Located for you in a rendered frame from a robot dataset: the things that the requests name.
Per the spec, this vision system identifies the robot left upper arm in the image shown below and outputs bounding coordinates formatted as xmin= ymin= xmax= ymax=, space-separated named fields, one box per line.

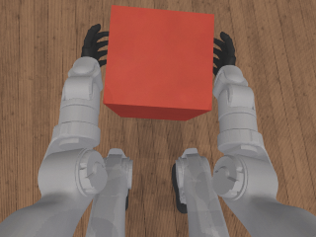
xmin=0 ymin=147 xmax=108 ymax=237

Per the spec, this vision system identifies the left robot foot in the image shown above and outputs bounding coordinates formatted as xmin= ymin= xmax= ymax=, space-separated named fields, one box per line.
xmin=125 ymin=189 xmax=129 ymax=210

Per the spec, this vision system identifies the robot right hand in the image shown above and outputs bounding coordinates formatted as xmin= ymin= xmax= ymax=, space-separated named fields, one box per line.
xmin=212 ymin=32 xmax=236 ymax=77

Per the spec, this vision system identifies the carton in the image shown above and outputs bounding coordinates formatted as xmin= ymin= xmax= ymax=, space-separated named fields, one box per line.
xmin=103 ymin=5 xmax=214 ymax=121

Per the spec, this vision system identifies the robot right forearm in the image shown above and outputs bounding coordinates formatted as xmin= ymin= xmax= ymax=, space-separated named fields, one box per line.
xmin=212 ymin=65 xmax=273 ymax=167

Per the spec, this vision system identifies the robot left thigh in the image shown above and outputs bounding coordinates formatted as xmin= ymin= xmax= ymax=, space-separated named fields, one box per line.
xmin=85 ymin=154 xmax=133 ymax=237

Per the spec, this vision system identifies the robot right upper arm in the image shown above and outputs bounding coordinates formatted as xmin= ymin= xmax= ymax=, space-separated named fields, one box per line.
xmin=211 ymin=153 xmax=316 ymax=237

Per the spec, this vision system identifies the robot left forearm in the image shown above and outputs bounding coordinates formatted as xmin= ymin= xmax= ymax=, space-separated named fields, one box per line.
xmin=38 ymin=56 xmax=104 ymax=184

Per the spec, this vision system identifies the robot left hand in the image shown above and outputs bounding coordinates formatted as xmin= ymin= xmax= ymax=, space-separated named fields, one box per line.
xmin=81 ymin=24 xmax=110 ymax=67

